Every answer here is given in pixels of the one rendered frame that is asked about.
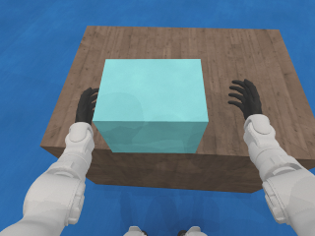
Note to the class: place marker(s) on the carton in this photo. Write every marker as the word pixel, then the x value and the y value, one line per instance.
pixel 152 105

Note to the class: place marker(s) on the robot left forearm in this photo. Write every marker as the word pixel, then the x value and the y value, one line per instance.
pixel 76 158

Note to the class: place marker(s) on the robot shin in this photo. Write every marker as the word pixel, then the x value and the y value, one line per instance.
pixel 134 228
pixel 194 229

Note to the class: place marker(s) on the left robot hand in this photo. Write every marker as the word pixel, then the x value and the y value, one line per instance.
pixel 85 112

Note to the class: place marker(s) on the left robot upper arm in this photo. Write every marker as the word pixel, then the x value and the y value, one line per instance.
pixel 55 202

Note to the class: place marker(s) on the right robot hand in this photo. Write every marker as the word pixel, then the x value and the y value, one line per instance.
pixel 250 100

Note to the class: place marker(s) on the pedestal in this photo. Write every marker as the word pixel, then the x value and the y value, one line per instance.
pixel 221 162

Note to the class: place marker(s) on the right robot upper arm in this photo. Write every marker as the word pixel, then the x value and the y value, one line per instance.
pixel 291 200

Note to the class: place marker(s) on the robot right forearm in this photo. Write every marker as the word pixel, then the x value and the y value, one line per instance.
pixel 264 150

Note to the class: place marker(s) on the right robot shin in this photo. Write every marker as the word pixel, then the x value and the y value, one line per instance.
pixel 194 229

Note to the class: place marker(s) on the left robot shin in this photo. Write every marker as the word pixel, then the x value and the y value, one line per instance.
pixel 134 228

